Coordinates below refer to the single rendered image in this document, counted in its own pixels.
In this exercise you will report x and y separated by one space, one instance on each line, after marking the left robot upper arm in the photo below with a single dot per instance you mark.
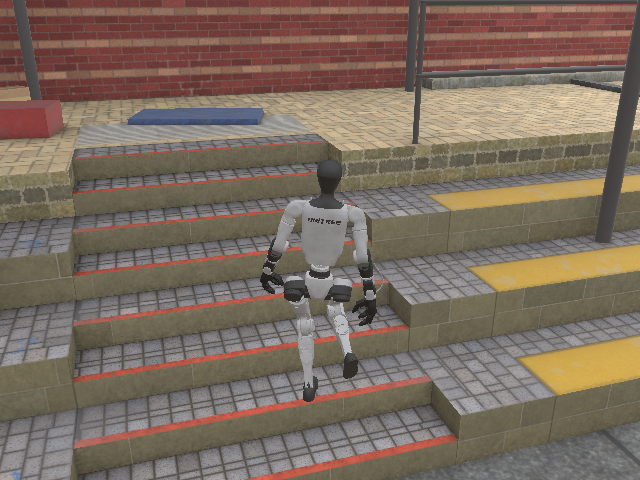
294 209

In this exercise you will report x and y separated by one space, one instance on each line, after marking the robot thigh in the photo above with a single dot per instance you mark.
341 292
294 292

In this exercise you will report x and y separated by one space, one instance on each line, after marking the right robot upper arm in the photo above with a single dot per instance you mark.
357 216

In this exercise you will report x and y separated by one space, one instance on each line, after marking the robot left thigh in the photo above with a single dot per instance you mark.
294 292

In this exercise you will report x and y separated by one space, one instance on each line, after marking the left robot hand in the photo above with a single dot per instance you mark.
276 279

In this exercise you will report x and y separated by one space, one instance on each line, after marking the robot right forearm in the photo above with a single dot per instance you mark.
367 278

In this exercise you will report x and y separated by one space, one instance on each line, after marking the right robot hand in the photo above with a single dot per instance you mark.
369 312

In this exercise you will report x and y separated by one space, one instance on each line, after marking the robot left forearm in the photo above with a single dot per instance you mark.
271 259

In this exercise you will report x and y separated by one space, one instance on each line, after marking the robot right thigh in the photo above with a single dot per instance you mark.
341 292

